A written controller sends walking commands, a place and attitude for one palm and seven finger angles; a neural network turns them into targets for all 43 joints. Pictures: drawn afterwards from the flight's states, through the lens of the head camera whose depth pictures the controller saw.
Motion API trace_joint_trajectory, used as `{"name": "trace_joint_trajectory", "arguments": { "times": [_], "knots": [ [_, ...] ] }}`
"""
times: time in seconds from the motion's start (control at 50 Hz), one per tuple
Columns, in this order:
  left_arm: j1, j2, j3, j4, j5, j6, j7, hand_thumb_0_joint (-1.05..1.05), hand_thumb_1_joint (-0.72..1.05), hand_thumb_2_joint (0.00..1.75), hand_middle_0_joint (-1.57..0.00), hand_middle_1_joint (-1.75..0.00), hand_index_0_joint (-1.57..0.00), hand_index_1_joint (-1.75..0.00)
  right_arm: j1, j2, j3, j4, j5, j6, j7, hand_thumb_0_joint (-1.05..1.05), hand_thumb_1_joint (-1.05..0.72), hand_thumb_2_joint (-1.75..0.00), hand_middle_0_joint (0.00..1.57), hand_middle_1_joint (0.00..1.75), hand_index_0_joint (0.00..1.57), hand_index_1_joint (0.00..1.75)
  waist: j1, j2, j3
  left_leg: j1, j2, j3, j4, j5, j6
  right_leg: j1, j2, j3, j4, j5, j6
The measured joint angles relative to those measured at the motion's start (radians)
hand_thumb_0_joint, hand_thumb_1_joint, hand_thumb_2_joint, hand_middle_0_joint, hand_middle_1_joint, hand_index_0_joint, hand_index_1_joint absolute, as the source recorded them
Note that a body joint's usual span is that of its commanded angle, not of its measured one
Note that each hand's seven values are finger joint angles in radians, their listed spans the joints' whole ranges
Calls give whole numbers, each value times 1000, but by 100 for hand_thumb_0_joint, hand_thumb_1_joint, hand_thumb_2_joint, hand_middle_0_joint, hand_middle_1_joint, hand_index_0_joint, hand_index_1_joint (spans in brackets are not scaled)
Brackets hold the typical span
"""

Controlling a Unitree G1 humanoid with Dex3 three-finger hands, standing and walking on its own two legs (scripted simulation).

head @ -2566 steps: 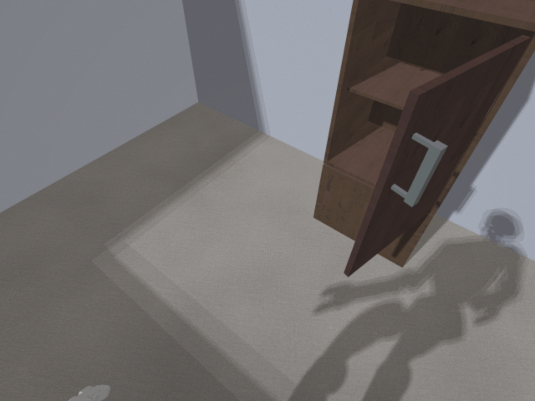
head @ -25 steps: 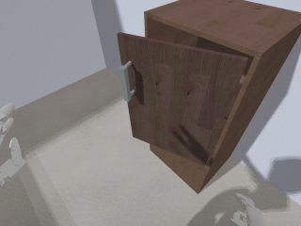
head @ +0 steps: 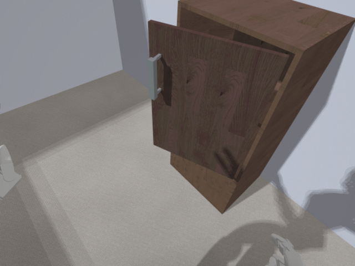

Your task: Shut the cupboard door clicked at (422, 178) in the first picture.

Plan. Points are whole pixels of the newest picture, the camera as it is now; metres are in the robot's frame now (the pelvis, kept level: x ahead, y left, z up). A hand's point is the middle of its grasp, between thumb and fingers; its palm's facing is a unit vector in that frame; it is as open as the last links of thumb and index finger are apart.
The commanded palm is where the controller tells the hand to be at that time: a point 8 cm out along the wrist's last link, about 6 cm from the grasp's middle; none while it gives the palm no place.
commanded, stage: step back with the hand held close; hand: left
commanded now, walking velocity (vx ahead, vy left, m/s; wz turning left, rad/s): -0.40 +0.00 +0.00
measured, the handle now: (155, 77) +0.70 +0.11 +0.06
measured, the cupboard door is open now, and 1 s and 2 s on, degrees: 21 21 21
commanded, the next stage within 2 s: stop stepping back and stand still in 0.62 s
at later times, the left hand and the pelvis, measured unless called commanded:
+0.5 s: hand out of the picture +0.11 +0.27 +0.18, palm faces +0.53 -0.74 -0.43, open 7.4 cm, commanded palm +0.03 +0.31 +0.20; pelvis -0.07 +0.00 -0.01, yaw +6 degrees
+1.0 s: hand out of the picture +0.01 +0.26 +0.19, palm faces +0.35 -0.84 -0.42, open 7.4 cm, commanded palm -0.05 +0.30 +0.20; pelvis -0.20 +0.01 +0.00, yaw -2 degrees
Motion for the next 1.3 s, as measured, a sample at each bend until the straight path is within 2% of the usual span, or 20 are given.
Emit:
{"name": "trace_joint_trajectory", "arguments": {
  "times": [0.14,0.34,0.38,0.46,0.5,0.56,0.62,0.66,0.7,0.76,0.8,0.86,0.9,0.96,1.0,1.08,1.14,1.2,1.26,1.3],
  "knots": [
    [44,24,10,-31,8,-29,-6,2,89,90,-21,-30,-21,-31,-10,-5,-7,6,-5,-23,5,2,-90,-90,21,30,20,30,0,-7,7,-38,17,16,27,10,-1,-37,4,-5,23,18,0],
    [-53,1,25,7,27,-35,0,2,89,90,-21,-30,-21,-31,-12,-9,-21,21,-7,-37,5,1,-90,-90,21,30,20,30,-15,-10,7,-91,56,76,112,-102,-7,-74,-11,-23,96,5,-6],
    [-54,-11,18,-1,26,-35,4,2,89,90,-21,-30,-21,-31,-14,-10,-25,21,-6,-35,11,1,-90,-90,21,30,20,30,-14,-12,8,-111,56,85,130,-161,-20,-90,-25,-31,100,8,-7],
    [-21,-11,-6,-38,14,-28,19,2,89,90,-21,-30,-21,-31,-26,0,-35,36,-6,-17,35,1,-90,-90,21,30,20,30,-12,-31,20,-138,39,72,159,-255,-82,-100,-55,-38,61,48,0],
    [6,7,-11,-62,8,-24,24,2,89,90,-21,-30,-21,-31,-25,17,-30,47,-3,-3,43,1,-90,-90,21,30,20,30,-6,-64,18,-111,40,46,181,-243,-97,-96,-71,-29,32,73,7],
    [33,34,-3,-91,0,-24,28,2,89,90,-21,-30,-21,-31,-8,33,-13,38,-8,-7,35,2,-90,-90,21,30,20,30,-14,-101,3,-47,63,44,63,-123,-86,-116,-90,-20,28,63,17],
    [-5,30,3,-84,9,-27,33,2,89,90,-21,-30,-21,-31,-9,28,-18,44,-23,-51,7,1,-90,-90,21,30,20,30,-27,-26,29,-74,115,27,53,51,-41,-145,-22,-16,268,-95,29],
    [-14,35,29,-76,-1,-26,33,2,89,90,-21,-30,-21,-31,-22,44,-27,75,-16,-73,9,1,-90,-90,21,30,20,30,-3,0,23,-75,139,27,33,50,-36,-127,7,-17,400,-162,31],
    [-1,34,59,-75,-19,-20,35,2,89,90,-21,-30,-21,-31,-29,63,-28,90,-11,-89,18,2,-90,-90,21,30,20,30,26,11,-3,-77,166,49,-2,66,-37,-69,4,-38,423,-205,35],
    [1,7,63,-73,-39,-13,40,2,89,90,-21,-30,-21,-31,-43,85,-9,96,-12,-116,27,2,-90,-90,21,30,20,30,56,13,-42,-81,194,91,-74,117,-37,55,-25,-65,317,-255,38],
    [-18,-14,37,-65,-44,-5,38,2,89,90,-20,-30,-21,-30,-56,96,12,89,-15,-135,33,2,-90,-90,21,30,20,30,60,9,-53,-86,204,112,-130,161,-40,141,-33,-73,192,-279,34],
    [-54,-24,-10,-58,-44,19,28,2,90,90,-20,-30,-20,-30,-81,108,38,62,-16,-152,42,1,-90,-90,21,30,20,30,50,-11,-43,-103,203,133,-201,204,-62,257,-37,-91,-42,-265,14],
    [-52,5,-13,-77,-46,34,21,2,90,90,-20,-30,-20,-30,-102,118,52,32,-14,-149,49,1,-90,-90,21,30,20,30,40,-63,-31,-137,180,163,-202,169,-94,299,-59,-79,-171,-247,-26],
    [-16,18,-37,-102,-47,41,6,2,90,90,-20,-30,-20,-30,-112,91,50,30,-18,-126,48,1,-90,-90,21,30,20,30,17,-33,9,-162,185,117,-135,80,-126,285,-38,-75,-151,-177,-13],
    [48,51,-31,-133,-50,44,3,2,89,90,-21,-30,-21,-31,-67,76,44,46,-8,-105,43,1,-90,-90,21,30,20,30,16,-38,-10,-124,166,83,-78,55,-127,299,-39,-55,-131,-184,2],
    [99,101,15,-148,-49,39,13,2,89,90,-21,-30,-22,-31,44,29,20,76,5,-78,11,1,-90,-90,21,30,20,30,-7,-45,-72,-58,136,61,-51,115,-79,345,-48,-49,-84,-228,15],
    [21,72,26,-63,-38,39,28,2,89,90,-21,-30,-22,-31,83,-11,-4,104,6,-63,-15,1,-90,-90,21,30,20,30,-25,-28,-98,-54,119,57,-19,108,-60,346,-58,-56,-26,-277,-6],
    [-75,19,26,50,-38,64,39,1,89,90,-21,-30,-21,-31,79,-23,-16,106,10,-58,-30,2,-90,-90,20,30,20,30,-47,-1,-80,-67,103,48,-53,108,-76,305,-50,-53,7,-318,-38],
    [-94,0,1,86,-43,87,31,2,89,90,-20,-30,-21,-30,64,-9,-20,88,8,-66,-21,2,-90,-90,20,30,19,30,-67,22,-20,-89,97,36,-82,25,-116,284,-44,-64,-27,-276,-38],
    [-16,3,-15,21,-45,80,19,2,90,90,-20,-30,-20,-30,62,8,-14,91,9,-66,-5,2,-90,-90,20,30,19,30,-45,0,-1,-126,90,31,71,-55,-142,267,-57,-48,-45,-206,-47]
  ]
}}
